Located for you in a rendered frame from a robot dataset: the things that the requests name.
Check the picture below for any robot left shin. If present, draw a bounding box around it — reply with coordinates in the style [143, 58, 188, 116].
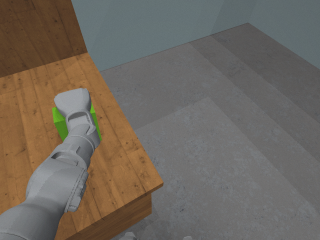
[124, 232, 136, 237]

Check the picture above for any table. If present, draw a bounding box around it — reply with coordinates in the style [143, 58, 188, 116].
[0, 0, 164, 240]

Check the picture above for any robot left forearm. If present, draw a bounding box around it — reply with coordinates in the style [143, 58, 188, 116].
[25, 109, 101, 199]

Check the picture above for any robot left hand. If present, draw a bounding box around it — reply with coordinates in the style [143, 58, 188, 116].
[54, 88, 92, 118]

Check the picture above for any robot left upper arm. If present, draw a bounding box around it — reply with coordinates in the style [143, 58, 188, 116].
[0, 158, 89, 240]

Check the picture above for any sponge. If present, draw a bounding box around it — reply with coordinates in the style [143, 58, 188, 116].
[52, 103, 102, 141]

